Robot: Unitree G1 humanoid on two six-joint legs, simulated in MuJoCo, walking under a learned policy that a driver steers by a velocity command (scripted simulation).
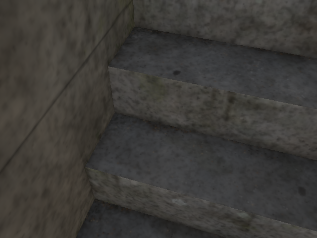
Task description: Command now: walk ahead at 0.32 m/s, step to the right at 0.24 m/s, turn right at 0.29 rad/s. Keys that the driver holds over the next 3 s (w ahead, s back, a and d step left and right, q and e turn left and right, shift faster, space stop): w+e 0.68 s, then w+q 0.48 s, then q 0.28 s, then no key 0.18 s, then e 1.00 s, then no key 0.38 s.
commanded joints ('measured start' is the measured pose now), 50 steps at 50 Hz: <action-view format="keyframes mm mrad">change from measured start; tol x64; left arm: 1 -37 119 61 -109 -28 6 -6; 50 -12 169 89 -95 -45 -51 116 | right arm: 1 473 -259 -89 52 -2 -14 -94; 50 -208 84 55 -271 19 -10 42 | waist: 1 -204 286 -96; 50 -14 -31 34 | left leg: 1 623 377 -674 -519 223 200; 15 882 478 -349 -618 88 304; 19 -84 265 90 -979 -57 164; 23 358 175 236 -401 1677 175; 25 -25 -68 -36 349 240 27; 41 -939 -73 -150 1402 153 101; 50 -265 2 133 510 -227 211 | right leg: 1 -489 114 50 557 105 23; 15 -1570 21 281 1659 64 -154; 22 -5 132 -281 427 -51 -87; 26 346 -141 1001 -736 -445 0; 46 259 -219 379 -1045 11 -155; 50 230 -147 -62 -1032 905 -128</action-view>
